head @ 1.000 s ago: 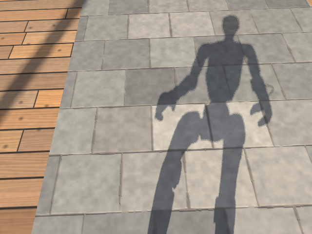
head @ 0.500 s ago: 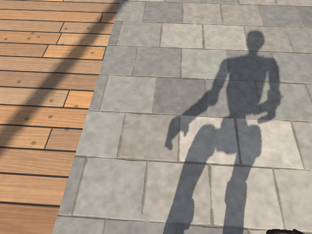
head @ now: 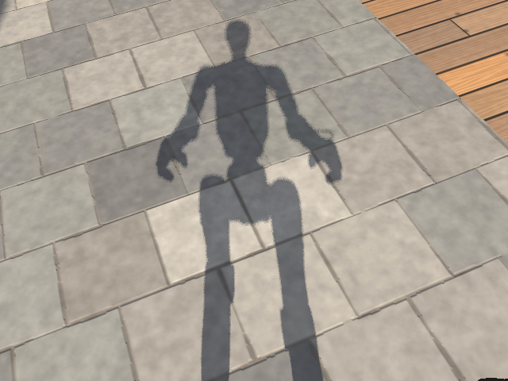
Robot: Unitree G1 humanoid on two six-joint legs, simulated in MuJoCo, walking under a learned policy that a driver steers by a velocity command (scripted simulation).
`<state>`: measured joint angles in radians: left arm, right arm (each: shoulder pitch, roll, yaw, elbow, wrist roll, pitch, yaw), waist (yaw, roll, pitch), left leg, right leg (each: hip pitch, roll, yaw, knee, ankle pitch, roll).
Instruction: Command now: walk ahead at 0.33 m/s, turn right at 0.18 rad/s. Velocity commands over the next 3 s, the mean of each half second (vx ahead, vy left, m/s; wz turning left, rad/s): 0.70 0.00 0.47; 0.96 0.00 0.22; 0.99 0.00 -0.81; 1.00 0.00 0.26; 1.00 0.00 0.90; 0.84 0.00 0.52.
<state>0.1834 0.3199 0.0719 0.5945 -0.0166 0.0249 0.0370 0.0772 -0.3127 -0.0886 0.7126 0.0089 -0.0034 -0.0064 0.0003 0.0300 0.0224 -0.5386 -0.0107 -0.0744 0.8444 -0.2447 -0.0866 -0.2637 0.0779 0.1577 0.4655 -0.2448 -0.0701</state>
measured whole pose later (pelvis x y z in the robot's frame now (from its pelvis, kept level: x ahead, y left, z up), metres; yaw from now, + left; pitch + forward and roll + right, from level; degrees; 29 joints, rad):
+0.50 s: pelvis +0.24 +0.13 +0.00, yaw +18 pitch +3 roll -1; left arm 0.18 0.30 0.01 0.64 0.07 -0.05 -0.04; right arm 0.50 -0.29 -0.05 0.80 -0.01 -0.04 0.03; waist -0.06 -0.04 -0.02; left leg -0.07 -0.12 -0.12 0.35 -0.31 0.13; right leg -0.66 -0.07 0.03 1.03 -0.21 0.04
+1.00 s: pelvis +0.67 +0.30 -0.01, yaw +23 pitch +2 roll -2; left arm 0.59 0.31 0.07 0.93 0.02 -0.07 -0.01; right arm -0.04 -0.28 0.03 0.60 -0.05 -0.08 0.06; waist 0.12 0.01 0.00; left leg -0.63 0.05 -0.07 0.76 -0.18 0.00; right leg -0.04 0.10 0.13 0.33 -0.31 -0.05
